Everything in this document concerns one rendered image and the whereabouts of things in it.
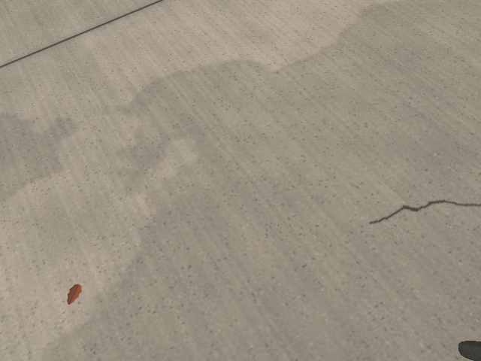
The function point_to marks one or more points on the robot right hand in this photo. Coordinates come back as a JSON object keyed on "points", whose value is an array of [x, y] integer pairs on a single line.
{"points": [[470, 350]]}

